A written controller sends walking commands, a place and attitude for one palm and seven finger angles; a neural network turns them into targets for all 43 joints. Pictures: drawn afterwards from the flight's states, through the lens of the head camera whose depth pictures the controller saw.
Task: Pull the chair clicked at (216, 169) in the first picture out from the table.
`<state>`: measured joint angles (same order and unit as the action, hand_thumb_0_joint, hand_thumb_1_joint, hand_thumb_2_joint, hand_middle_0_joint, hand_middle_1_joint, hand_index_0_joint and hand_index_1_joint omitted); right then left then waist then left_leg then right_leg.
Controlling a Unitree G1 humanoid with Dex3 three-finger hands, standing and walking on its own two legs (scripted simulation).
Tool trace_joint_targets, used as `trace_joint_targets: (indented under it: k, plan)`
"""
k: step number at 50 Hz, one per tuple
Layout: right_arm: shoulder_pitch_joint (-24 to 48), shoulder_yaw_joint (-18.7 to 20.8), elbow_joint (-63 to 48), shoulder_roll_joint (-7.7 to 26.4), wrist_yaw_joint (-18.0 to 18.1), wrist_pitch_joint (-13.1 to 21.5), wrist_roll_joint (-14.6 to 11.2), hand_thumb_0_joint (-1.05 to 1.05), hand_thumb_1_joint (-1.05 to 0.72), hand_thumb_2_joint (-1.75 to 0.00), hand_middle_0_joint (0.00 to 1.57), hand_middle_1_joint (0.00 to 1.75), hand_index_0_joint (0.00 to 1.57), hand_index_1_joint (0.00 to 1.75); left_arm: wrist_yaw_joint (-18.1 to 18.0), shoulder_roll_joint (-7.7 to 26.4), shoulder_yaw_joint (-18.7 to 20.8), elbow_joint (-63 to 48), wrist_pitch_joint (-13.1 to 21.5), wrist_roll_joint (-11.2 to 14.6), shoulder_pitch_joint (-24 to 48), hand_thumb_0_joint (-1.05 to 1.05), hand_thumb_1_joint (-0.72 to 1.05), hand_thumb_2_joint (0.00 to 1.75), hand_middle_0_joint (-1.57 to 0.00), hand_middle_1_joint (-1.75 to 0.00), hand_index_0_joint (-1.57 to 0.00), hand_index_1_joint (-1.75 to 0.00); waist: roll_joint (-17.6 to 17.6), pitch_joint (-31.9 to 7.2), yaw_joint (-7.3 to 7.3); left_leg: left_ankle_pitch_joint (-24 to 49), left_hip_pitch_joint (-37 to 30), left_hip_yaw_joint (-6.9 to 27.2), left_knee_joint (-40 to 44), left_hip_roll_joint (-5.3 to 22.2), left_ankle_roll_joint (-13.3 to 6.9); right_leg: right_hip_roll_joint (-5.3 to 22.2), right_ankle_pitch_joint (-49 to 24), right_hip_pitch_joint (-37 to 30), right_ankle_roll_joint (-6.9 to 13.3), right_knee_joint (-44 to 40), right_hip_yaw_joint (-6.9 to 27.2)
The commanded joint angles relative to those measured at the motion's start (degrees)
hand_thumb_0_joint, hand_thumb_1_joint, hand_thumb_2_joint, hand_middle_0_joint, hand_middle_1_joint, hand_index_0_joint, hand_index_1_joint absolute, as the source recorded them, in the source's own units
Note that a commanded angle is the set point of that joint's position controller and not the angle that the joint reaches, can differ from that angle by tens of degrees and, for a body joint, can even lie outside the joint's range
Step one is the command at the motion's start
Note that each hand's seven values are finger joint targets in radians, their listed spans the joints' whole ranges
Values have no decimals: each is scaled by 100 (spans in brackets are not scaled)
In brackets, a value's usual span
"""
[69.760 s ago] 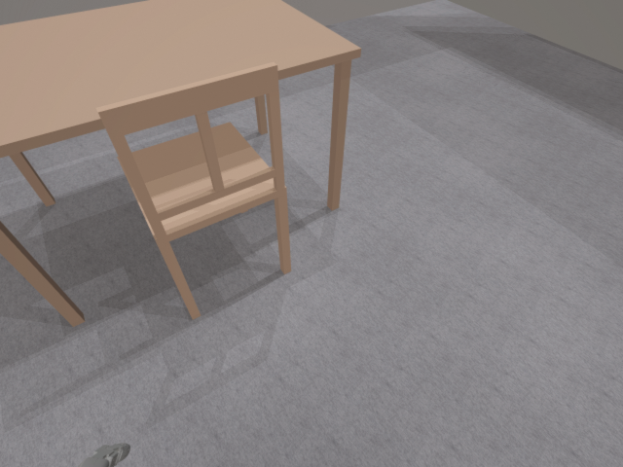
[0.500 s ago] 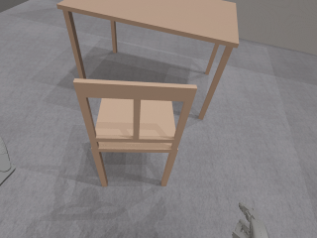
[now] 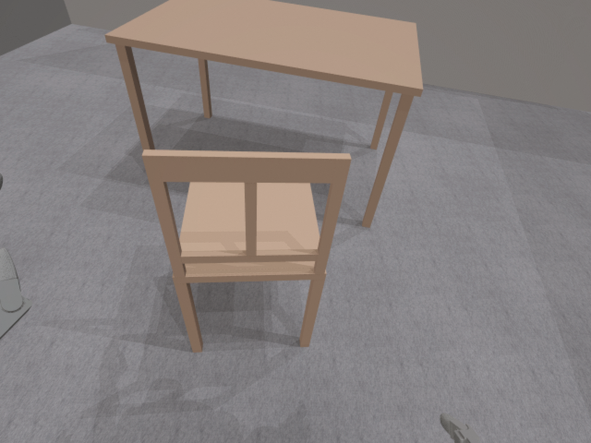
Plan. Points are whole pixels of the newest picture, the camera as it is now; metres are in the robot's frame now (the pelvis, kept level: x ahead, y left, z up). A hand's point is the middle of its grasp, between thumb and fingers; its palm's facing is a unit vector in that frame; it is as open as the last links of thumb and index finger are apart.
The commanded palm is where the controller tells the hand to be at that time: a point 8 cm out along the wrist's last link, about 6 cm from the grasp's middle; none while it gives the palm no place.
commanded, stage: stop stepping back and stand still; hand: left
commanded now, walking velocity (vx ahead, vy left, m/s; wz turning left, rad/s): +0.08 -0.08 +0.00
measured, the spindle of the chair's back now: (251, 219) +0.62 +0.10 -0.12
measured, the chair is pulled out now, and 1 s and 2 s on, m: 0.55 0.55 0.55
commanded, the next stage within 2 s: let the arm hang, fingers relaxed in 0.56 s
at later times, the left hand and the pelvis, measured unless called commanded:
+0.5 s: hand (69, 284) +0.23 +0.24 +0.17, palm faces +0.38 -0.79 -0.48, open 7.4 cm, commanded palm +0.17 +0.28 +0.18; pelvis +0.02 -0.02 +0.00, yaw -1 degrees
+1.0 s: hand out of the picture +0.06 +0.15 -0.17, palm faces +0.07 -0.99 -0.15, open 6.8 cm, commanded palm none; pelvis +0.00 -0.02 +0.00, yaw +1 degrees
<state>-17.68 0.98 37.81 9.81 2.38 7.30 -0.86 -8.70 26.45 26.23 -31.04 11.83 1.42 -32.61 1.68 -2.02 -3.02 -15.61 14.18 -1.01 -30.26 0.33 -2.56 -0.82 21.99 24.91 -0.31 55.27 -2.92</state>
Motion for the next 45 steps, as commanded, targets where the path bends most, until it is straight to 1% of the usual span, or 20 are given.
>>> trace_joint_targets:
  k: [1, 4, 5, 8, 9, 10, 12, 15, 17, 25, 29, 32, 33, 34, 36, 37, 39, 41, 43, 45]
  plan:
    - [598, 257, -875, 874, 24, 198, -59, 0, -90, -90, 20, 30, 20, 30, -68, 737, 619, -651, 345, 69, -182, 0, 90, 90, -20, -30, -20, -30, -1328, 178, 173, 217, 126, 1071, 1260, 1193, -468, 44, 65, -447, -6, -1868, -223]
    - [691, 223, -847, 923, 62, 160, -30, 0, -90, -90, 20, 30, 20, 30, -47, 732, 636, -226, 309, 94, 48, 0, 90, 90, -20, -30, -20, -30, -1198, 35, 173, 145, 318, 937, 857, 1115, -306, -7, -412, -1375, 20, -3328, -328]
    - [699, 230, -800, 909, 66, 167, -27, 0, -90, -90, 20, 30, 20, 30, -47, 765, 620, -149, 321, 83, 214, 0, 90, 90, -20, -30, -20, -30, -816, -8, 151, -40, 532, 846, 650, 991, -223, 83, -763, -1825, 42, -3674, -179]
    - [673, 283, -771, 864, 57, 189, -67, 0, -90, -90, 20, 30, 20, 30, -76, 828, 544, -251, 343, 103, 414, 0, 90, 90, -20, -30, -20, -30, 324, -442, 53, -679, 896, 256, -357, 385, 5, 1011, -1373, -2343, 483, -3649, 985]
    - [620, 389, -806, 936, 44, 172, -122, 0, -90, -90, 20, 30, 20, 30, -58, 770, 468, -448, 290, 133, 374, 0, 90, 90, -20, -30, -20, -30, 921, -444, 102, -775, 743, 126, -694, 120, 81, 1278, -953, -1980, 679, -3851, 1467]
    - [727, 408, -897, 922, 38, 156, -127, 0, -90, -90, 20, 30, 20, 30, -65, 728, 391, -699, 265, 173, 327, 0, 90, 90, -20, -30, -20, -30, 1021, -312, 151, -614, 625, 117, -761, 74, 115, 1531, -909, -1841, 844, -4007, 1674]
    - [880, 296, -861, 868, 49, 137, -85, 0, -90, -90, 20, 30, 20, 30, -151, 964, 611, -1011, 290, 175, 221, 0, 90, 90, -20, -30, -20, -30, 208, -163, 124, -137, 302, 174, -106, 169, 101, 1465, -1165, -1624, 784, -3811, 1407]
    - [1058, 227, -943, 894, 122, 197, -32, 0, -90, -90, 20, 30, 20, 30, -202, 919, 620, -1371, 424, 157, 263, 0, 90, 90, -20, -30, -20, -30, -891, -125, 217, 1596, -153, 757, 885, 603, -16, 557, -1791, -1679, 216, -2944, 382]
    - [1075, 200, -935, 822, 144, 180, -41, 0, -90, -90, 20, 30, 20, 30, -195, 1050, 756, -1224, 411, 127, 226, 0, 90, 90, -20, -30, -20, -30, -1386, -12, 252, 2031, -190, 903, 876, 793, -81, 393, -1808, -1606, 89, -2953, 211]
    - [885, 320, -1026, 886, 45, 25, -125, 0, -90, -90, 20, 30, 20, 30, -116, 645, 554, -439, 370, 236, -319, 0, 90, 90, -20, -30, -20, -30, -281, -485, 171, 1899, -161, 403, 355, 483, 102, 678, -3126, -2364, 194, -3238, 526]
    - [997, 299, -1108, 911, 60, -38, -119, 0, -90, -90, 20, 30, 20, 30, -106, 664, 480, -681, 342, 246, -276, 0, 90, 90, -20, -30, -20, -30, -288, -478, 178, 2003, -205, 433, 465, 506, 89, 652, -3134, -2340, 158, -3198, 489]
    - [1044, 286, -1126, 912, 101, -26, -113, 0, -90, -90, 20, 30, 20, 30, -135, 892, 582, -1092, 369, 235, -10, 0, 90, 90, -20, -30, -20, -30, -563, -444, 205, 2147, -257, 492, 547, 540, 75, 624, -3013, -2328, 152, -3177, 410]
    - [1152, 408, -47, 1333, -388, 132, -29, 0, -90, -90, 20, 30, 20, 30, 627, -590, -2064, 3465, -597, -396, 487, 0, 90, 90, -20, -30, -20, -30, -364, 217, -17, 3000, 17, 449, -296, 470, 120, 837, -3610, -1031, 199, -2177, -29]
    - [545, 404, 160, 937, -361, -127, 87, 0, -90, -90, 20, 30, 20, 30, 745, -1005, -1970, 3773, -1027, -378, 446, 0, 90, 90, -20, -30, -20, -30, -330, -299, 86, 2790, -188, 402, -138, 530, 97, 726, -2733, -992, 225, -2270, 85]
    - [648, 281, 97, 912, -318, -302, 157, 0, -90, -90, 20, 30, 20, 30, 789, -1098, -2107, 4030, -1189, -339, 700, 0, 90, 90, -20, -30, -20, -30, -705, -81, 173, 1640, 453, 884, 304, 830, -153, 526, -890, -785, 118, -1973, 26]
    - [698, 219, 60, 837, -296, -359, 207, 0, -90, -90, 20, 30, 20, 30, 813, -1074, -2155, 4293, -1183, -355, 964, 0, 90, 90, -20, -30, -20, -30, -303, -22, 247, 1584, 631, 1056, 372, 841, -243, 474, -706, -931, 78, -2047, 89]
    - [746, 161, 41, 895, -261, -436, 242, 0, -90, -90, 20, 30, 20, 30, 811, -876, -2188, 4919, -1172, -365, 1116, 0, 90, 90, -20, -30, -20, -30, 543, -162, 331, 1579, 641, 997, 153, 592, -167, 680, -1492, -1417, 141, -2556, 316]
    - [545, 171, 161, 892, -224, -563, 195, 0, -90, -90, 20, 30, 20, 30, 780, -668, -2186, 5571, -1181, -354, 1374, 0, 90, 90, -20, -30, -20, -30, 1371, -359, 241, 1291, 139, 627, -245, 164, 30, 1149, -2070, -1401, 482, -2876, 661]
    - [467, 120, 445, 867, -199, -650, 201, 0, -90, -90, 20, 30, 20, 30, 754, -604, -2273, 6188, -1235, -294, 1598, 0, 90, 90, -20, -30, -20, -30, 804, -261, 195, 1316, -159, 560, -127, 126, 72, 1142, -1858, -1224, 567, -2921, 596]
    - [464, 48, 730, 829, -184, -645, 199, 0, -90, -90, 20, 30, 20, 30, 736, -676, -2369, 6735, -1254, -241, 1578, 0, 90, 90, -20, -30, -20, -30, -366, -83, 249, 1559, -179, 753, 276, 312, 11, 867, -1514, -1258, 372, -2868, 461]
